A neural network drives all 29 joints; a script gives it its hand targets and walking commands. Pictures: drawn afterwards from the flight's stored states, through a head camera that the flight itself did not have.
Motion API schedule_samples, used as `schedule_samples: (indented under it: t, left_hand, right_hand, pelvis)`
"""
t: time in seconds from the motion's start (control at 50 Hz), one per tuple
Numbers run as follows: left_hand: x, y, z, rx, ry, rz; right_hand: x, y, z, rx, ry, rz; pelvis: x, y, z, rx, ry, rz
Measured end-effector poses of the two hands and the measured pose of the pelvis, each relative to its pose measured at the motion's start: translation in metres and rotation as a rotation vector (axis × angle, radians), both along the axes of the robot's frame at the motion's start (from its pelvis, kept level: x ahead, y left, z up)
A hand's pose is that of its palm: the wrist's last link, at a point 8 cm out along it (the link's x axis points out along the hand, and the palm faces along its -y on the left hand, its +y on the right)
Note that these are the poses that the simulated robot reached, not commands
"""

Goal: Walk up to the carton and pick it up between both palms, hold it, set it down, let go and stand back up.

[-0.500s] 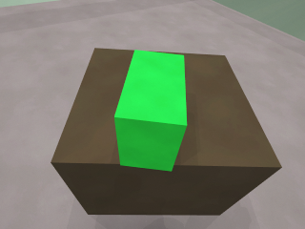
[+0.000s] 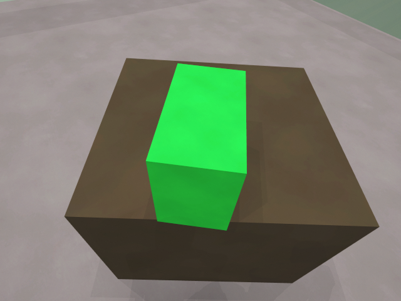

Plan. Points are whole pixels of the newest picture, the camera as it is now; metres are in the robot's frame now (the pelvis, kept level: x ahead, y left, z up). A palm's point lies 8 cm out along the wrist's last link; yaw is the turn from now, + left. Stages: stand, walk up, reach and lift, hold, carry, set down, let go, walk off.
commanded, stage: stand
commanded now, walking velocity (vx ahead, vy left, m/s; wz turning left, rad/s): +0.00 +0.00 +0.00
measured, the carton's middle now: (201, 145) +0.46 +0.01 +0.01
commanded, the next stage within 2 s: none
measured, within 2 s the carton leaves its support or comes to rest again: neither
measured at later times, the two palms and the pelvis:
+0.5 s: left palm out of the picture -0.01 +0.19 -0.15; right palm out of the picture +0.00 -0.21 -0.15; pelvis +0.03 -0.01 +0.00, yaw +0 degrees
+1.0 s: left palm out of the picture +0.00 +0.18 -0.15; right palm out of the picture +0.02 -0.22 -0.15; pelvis +0.04 -0.02 +0.00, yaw +0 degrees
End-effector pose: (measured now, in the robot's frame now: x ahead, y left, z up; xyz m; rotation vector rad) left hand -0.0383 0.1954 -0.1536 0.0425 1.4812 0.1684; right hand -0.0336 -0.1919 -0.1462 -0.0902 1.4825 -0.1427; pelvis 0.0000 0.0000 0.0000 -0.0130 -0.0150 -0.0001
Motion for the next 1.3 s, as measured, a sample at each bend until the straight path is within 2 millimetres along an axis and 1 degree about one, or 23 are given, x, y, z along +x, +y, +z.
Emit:
schedule_samples:
  t: [0.26,0.42,0.68,0.8,0.98,1.1,1.3]
  left_hand:
    - [0.015,-0.002,0.001,0.011,0.003,0.001]
    - [0.022,-0.006,0.002,0.017,0.015,-0.001]
    - [0.035,-0.01,0.0,0.022,0.006,0.001]
    - [0.035,-0.011,0.0,0.025,0.013,-0.002]
    - [0.034,-0.013,0.003,0.03,0.022,-0.001]
    - [0.034,-0.015,0.003,0.033,0.023,0.002]
    - [0.044,-0.019,0.002,0.028,0.001,-0.003]
  right_hand:
    - [0.021,-0.007,-0.002,-0.007,-0.005,0.004]
    - [0.03,-0.01,-0.004,-0.005,0.006,-0.004]
    - [0.049,-0.021,-0.006,-0.027,-0.004,0.011]
    - [0.053,-0.024,-0.006,-0.027,-0.009,0.01]
    - [0.052,-0.025,-0.008,-0.014,0.01,0.019]
    - [0.059,-0.029,-0.009,-0.019,-0.006,0.018]
    - [0.063,-0.033,-0.008,-0.02,-0.01,0.015]
  pelvis:
    - [0.016,-0.004,0.0,0.004,-0.005,0.005]
    - [0.024,-0.007,-0.001,0.005,-0.003,0.008]
    - [0.033,-0.012,-0.003,0.01,-0.014,0.006]
    - [0.035,-0.014,-0.003,0.011,-0.017,0.006]
    - [0.036,-0.017,-0.003,0.011,-0.019,0.007]
    - [0.039,-0.018,-0.003,0.012,-0.022,0.006]
    - [0.043,-0.022,-0.003,0.013,-0.021,0.003]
